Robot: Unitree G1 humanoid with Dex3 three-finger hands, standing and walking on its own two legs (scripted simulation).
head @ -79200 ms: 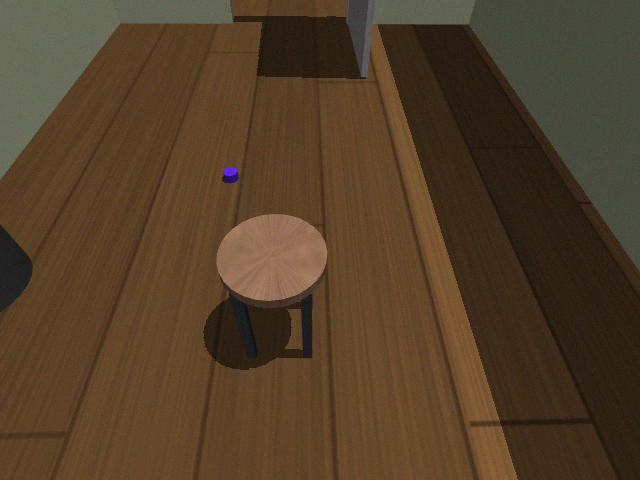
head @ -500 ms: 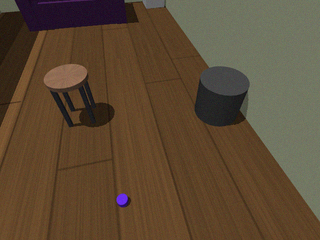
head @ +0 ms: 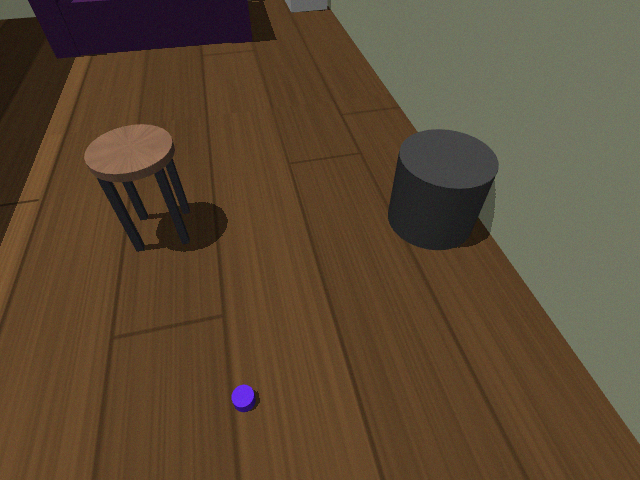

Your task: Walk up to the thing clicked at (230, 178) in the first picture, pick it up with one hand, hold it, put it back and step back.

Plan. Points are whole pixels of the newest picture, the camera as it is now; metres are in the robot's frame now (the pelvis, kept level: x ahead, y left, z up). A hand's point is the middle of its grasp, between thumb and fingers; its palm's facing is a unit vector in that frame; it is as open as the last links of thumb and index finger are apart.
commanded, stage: stand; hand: left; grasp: from above
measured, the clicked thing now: (243, 398) +0.48 +0.26 -0.76
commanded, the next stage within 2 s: step back in 0.20 s
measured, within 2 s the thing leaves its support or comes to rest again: neither
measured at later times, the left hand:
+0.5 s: hand out of the picture +0.10 +0.31 -0.18, palm faces -0.01 -0.93 -0.37, open 7.4 cm
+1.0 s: hand out of the picture +0.01 +0.30 -0.16, palm faces -0.09 -0.92 -0.38, open 7.4 cm
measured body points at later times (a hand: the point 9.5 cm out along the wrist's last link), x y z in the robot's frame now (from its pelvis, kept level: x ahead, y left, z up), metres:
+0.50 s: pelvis -0.03 +0.04 -0.03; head +0.03 +0.06 +0.42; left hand +0.10 +0.36 -0.16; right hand +0.04 -0.29 -0.14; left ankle -0.04 +0.13 -0.75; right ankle +0.00 -0.13 -0.74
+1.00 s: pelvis -0.11 +0.05 -0.02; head -0.06 +0.04 +0.42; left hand +0.01 +0.35 -0.14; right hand -0.03 -0.27 -0.15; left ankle -0.08 +0.14 -0.71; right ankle -0.12 -0.07 -0.75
